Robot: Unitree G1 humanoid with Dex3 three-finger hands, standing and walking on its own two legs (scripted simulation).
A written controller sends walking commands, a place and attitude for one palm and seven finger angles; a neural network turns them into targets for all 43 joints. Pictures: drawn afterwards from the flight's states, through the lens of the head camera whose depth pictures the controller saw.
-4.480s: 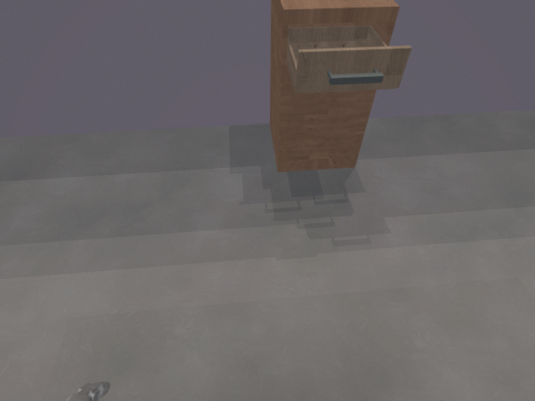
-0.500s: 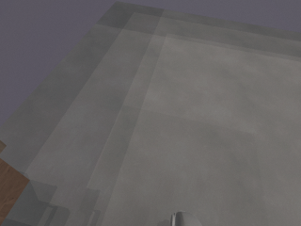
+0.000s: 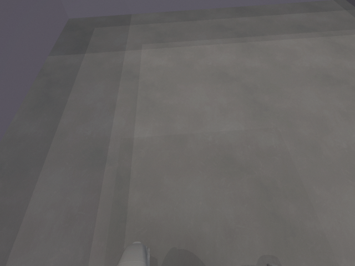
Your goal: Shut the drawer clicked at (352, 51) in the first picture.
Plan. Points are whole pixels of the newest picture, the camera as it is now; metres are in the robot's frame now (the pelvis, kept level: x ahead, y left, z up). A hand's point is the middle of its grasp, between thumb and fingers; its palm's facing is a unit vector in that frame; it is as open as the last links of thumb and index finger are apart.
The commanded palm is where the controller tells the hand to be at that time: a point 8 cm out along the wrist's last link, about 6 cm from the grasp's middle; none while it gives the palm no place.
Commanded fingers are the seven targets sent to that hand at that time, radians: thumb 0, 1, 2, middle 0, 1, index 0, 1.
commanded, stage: walk to a spot facing it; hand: left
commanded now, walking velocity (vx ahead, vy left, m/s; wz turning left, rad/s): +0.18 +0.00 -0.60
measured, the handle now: out of the picture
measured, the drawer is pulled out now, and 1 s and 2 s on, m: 0.23 0.23 0.23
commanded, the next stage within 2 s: turn to face it in 0.04 s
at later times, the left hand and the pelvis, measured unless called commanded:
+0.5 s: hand (90, 259) +0.16 +0.26 -0.19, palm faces +0.04 -0.99 -0.17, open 7.4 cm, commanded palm none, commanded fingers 0.00 0.90 0.90 -0.20 -0.30 -0.20 -0.30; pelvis +0.13 +0.08 +0.00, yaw -3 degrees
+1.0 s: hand (82, 233) +0.21 +0.28 -0.14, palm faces +0.23 -0.94 -0.26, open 7.4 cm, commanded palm none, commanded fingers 0.00 0.90 0.90 -0.20 -0.30 -0.20 -0.30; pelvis +0.11 +0.05 +0.00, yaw +14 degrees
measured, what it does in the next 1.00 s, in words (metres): walks ahead: left foot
